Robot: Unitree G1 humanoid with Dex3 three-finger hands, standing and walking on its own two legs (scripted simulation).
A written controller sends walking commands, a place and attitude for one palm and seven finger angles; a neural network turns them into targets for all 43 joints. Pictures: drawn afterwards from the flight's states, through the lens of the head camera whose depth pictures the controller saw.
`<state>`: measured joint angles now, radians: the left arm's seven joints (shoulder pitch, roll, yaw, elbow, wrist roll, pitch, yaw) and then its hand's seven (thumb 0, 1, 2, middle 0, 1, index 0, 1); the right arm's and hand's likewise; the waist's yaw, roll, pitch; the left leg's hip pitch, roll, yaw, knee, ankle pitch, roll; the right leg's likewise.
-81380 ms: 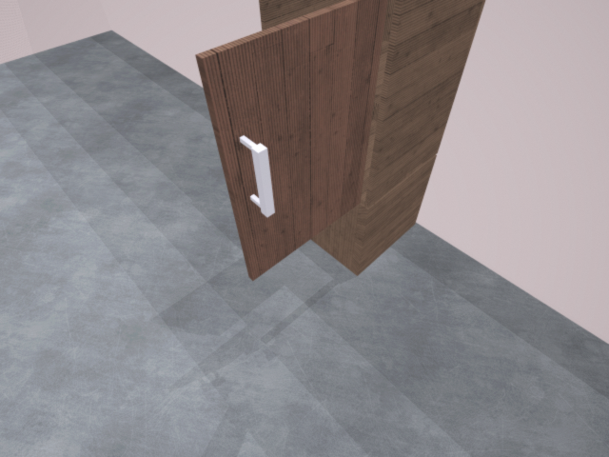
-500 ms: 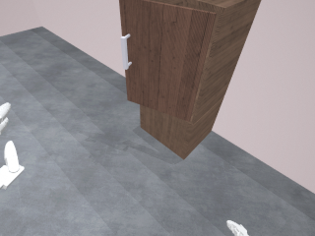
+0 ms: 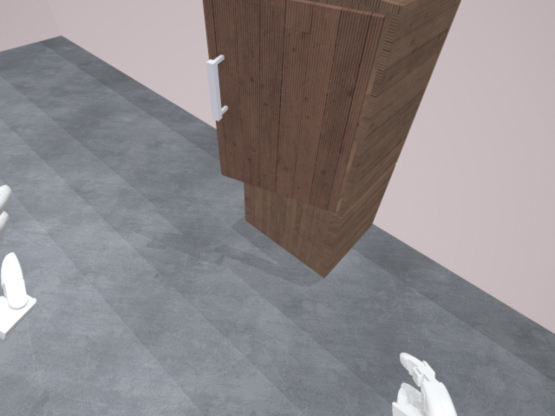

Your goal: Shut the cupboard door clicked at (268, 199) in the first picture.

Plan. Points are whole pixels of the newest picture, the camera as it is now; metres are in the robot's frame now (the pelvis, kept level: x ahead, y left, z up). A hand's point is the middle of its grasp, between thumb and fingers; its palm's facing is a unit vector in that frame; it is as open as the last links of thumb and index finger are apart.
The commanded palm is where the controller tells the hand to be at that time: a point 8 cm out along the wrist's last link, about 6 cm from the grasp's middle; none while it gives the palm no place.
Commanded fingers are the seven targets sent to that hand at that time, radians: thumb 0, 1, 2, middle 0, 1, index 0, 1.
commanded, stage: let the arm hang, fingers relaxed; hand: left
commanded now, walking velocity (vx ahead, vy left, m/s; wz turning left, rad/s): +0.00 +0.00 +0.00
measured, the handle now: (218, 88) +0.90 +0.20 +0.01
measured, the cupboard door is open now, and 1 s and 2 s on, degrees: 18 18 18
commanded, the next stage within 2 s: look to check the result in 1.16 s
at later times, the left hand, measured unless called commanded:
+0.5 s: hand out of the picture -0.02 +0.19 -0.18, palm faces +0.06 -0.98 -0.18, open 7.0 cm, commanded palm none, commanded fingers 0.00 0.90 0.90 -0.20 -0.30 -0.20 -0.30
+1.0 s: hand out of the picture -0.06 +0.18 -0.17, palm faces +0.05 -0.98 -0.17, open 7.3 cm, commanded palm none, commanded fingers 0.00 0.90 0.90 -0.20 -0.30 -0.20 -0.30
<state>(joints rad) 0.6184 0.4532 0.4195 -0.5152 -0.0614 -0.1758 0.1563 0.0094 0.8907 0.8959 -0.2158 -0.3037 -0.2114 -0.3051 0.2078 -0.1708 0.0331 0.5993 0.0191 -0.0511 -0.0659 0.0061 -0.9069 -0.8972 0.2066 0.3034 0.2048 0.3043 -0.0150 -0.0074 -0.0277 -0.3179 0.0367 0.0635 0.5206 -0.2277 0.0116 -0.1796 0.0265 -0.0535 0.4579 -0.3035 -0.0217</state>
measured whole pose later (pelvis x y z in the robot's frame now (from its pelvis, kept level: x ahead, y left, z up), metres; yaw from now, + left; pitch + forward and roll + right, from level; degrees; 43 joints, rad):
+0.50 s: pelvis -0.03 +0.00 +0.00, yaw +2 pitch -1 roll -2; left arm 0.31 0.22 0.02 0.94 0.01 0.04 0.02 -0.03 0.99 0.89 -0.21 -0.30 -0.20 -0.30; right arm 0.31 -0.19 0.02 0.99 -0.02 0.05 -0.01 0.00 -0.91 -0.90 0.20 0.30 0.20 0.30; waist 0.00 -0.04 0.05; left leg -0.31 0.02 0.03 0.50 -0.17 0.02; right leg -0.17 0.01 -0.10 0.46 -0.27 -0.02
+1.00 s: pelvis -0.04 +0.02 +0.01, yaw +0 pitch -2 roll +0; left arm 0.33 0.14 0.00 1.14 0.01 0.01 0.02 0.00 0.91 0.90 -0.20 -0.30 -0.20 -0.30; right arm 0.30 -0.14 0.00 1.11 -0.01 0.02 -0.02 0.00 -0.91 -0.90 0.20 0.30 0.20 0.30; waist 0.00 0.01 0.00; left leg -0.24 0.00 0.08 0.39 -0.12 0.04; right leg -0.14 -0.01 -0.05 0.41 -0.23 0.00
